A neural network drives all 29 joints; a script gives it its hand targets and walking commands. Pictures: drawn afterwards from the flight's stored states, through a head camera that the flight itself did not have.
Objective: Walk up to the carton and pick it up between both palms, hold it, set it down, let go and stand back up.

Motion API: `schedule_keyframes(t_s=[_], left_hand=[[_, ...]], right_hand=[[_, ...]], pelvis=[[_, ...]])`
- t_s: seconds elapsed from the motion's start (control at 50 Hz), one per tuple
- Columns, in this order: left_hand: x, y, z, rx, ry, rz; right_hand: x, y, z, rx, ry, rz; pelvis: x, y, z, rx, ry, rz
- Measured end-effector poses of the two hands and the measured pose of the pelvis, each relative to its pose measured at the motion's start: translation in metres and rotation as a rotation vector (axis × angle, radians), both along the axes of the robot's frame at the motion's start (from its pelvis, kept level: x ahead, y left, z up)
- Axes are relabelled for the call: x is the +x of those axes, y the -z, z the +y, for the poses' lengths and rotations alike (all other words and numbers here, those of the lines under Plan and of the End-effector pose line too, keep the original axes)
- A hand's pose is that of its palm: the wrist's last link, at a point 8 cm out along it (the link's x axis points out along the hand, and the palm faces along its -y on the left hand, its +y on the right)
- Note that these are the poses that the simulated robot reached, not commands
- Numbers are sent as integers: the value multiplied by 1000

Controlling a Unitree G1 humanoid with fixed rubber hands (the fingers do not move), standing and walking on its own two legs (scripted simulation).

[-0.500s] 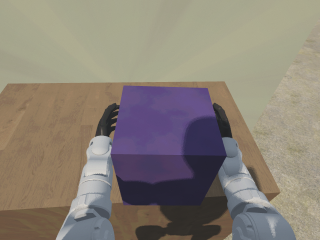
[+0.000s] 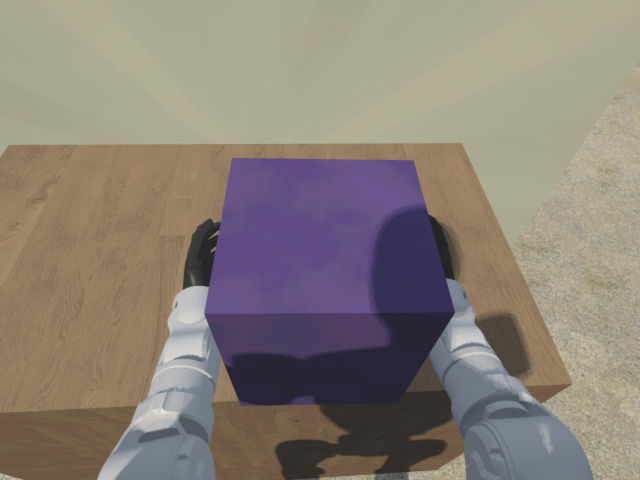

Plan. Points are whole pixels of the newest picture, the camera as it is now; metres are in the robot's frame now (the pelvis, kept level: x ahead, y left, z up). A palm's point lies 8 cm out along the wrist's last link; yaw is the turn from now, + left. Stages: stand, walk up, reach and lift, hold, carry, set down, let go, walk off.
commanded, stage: set down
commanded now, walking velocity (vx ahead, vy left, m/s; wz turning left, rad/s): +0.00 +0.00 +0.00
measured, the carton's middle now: (321, 290) +0.35 +0.06 +0.05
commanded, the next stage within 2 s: none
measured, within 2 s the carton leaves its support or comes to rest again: neither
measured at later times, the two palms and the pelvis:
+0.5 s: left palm (134, 347) +0.25 +0.26 +0.05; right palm (469, 339) +0.31 -0.12 +0.06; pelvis -0.05 +0.01 +0.00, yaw +1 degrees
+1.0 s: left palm (131, 406) +0.19 +0.24 +0.03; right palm (511, 405) +0.25 -0.16 +0.04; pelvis -0.03 +0.01 +0.00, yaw +1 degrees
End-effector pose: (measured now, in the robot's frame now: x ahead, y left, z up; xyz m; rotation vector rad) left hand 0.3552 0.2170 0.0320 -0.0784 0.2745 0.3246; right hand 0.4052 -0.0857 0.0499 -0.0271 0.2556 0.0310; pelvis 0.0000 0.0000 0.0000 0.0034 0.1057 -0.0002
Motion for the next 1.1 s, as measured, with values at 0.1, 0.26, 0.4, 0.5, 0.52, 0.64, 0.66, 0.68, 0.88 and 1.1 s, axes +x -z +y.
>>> schedule_keyframes(t_s=[0.1, 0.26, 0.4, 0.5, 0.52, 0.64, 0.66, 0.68, 0.88, 1.1], left_hand=[[-15, 2, 5, 25, 7, -2], [-58, 5, 20, 52, -13, -10], [-94, -4, 34, 35, -30, -66], [-105, -13, 40, 15, -23, -85], [-106, -14, 39, 9, -20, -82], [-105, -16, 31, -2, 15, -42], [-105, -15, 30, 0, 17, -32], [-105, -15, 30, 0, 17, -22], [-127, -7, 26, 35, 17, 18], [-179, -2, 18, 21, -4, 57]], right_hand=[[-4, -9, 2, -2, -12, -43], [-41, 12, -13, 13, 20, 14], [-79, 4, -31, 22, 53, -35], [-93, -9, -32, 0, 26, -39], [-96, -9, -30, -1, 18, -30], [-110, 0, -22, 0, -13, 48], [-112, 2, -22, 0, -13, 58], [-113, 4, -22, 1, -14, 68], [-131, 9, -48, 38, 33, 16], [-174, -4, -92, 36, 107, -57]], pelvis=[[0, 0, 1, -1, 0, 0], [-14, 0, 2, -5, -6, -20], [-34, 0, 5, -12, -13, -56], [-49, 1, 9, -19, -14, -78], [-52, 1, 10, -20, -14, -81], [-59, 1, 17, -24, -16, -91], [-59, 1, 18, -24, -17, -91], [-59, 1, 19, -23, -17, -91], [-43, 0, 17, -17, -19, -81], [-28, 0, 4, -8, -15, -88]])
